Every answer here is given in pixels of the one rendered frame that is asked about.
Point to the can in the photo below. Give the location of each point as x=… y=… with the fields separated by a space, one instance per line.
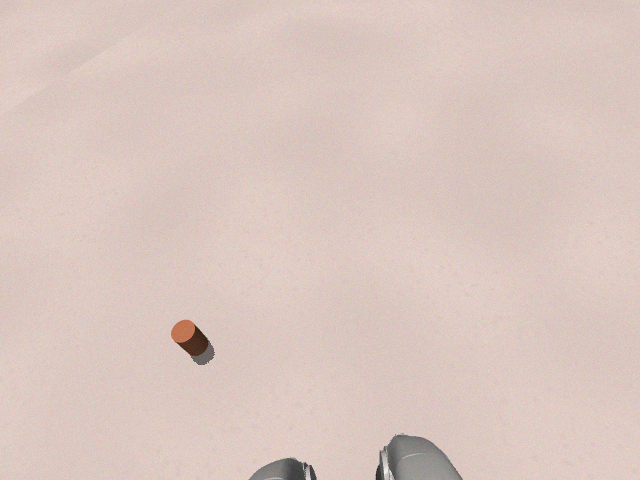
x=186 y=334

